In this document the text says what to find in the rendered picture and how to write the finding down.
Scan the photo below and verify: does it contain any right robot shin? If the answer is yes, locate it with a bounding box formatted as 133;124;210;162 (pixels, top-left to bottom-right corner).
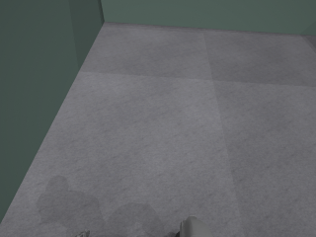
187;215;198;219

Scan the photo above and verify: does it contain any right robot thigh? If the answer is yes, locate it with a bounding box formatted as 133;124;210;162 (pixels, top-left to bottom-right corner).
180;218;214;237

